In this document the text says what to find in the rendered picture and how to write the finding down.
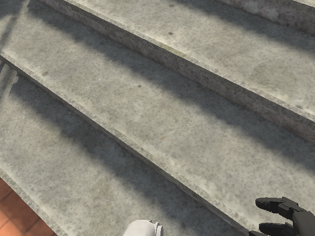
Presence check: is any right robot hand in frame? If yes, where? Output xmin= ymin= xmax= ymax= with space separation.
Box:
xmin=248 ymin=197 xmax=315 ymax=236

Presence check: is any robot left thigh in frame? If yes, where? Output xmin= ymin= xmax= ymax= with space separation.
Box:
xmin=122 ymin=219 xmax=163 ymax=236

